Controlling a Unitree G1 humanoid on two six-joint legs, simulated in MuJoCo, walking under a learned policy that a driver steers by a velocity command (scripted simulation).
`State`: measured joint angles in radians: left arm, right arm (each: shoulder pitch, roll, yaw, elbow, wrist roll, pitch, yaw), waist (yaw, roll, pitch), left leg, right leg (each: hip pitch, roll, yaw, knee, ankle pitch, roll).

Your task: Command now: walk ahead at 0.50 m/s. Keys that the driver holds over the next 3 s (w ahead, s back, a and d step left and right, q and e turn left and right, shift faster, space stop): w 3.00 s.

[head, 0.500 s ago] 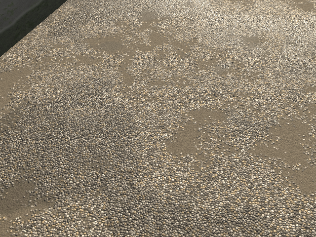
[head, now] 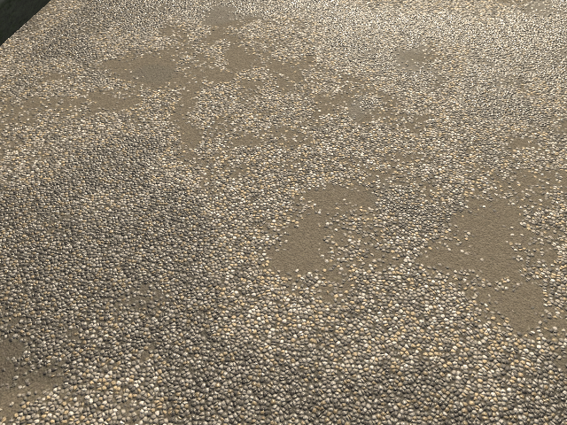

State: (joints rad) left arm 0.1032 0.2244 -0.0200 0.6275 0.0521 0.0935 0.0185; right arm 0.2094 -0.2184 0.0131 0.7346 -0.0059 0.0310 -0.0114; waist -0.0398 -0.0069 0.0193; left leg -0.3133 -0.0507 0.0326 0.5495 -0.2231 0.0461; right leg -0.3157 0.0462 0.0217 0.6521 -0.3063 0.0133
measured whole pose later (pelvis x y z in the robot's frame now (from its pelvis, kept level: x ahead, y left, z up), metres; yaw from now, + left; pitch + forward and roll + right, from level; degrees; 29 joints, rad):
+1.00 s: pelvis +0.02 +0.03 -0.01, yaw -1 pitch -2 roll +0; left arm 0.08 0.14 -0.05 0.55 0.03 0.10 0.00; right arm 0.08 -0.15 0.06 0.60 -0.02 0.04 0.02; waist -0.03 0.01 0.01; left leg -0.31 -0.05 0.06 0.64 -0.31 0.08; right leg -0.26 0.05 0.05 0.65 -0.36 -0.02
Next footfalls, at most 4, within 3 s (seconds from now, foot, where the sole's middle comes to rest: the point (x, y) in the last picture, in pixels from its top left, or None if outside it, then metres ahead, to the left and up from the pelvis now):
0.02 right None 0.05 -0.08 -0.77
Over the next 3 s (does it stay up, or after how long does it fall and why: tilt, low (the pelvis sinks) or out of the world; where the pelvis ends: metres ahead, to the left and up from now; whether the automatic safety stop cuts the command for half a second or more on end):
stays up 0.02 0.04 -0.01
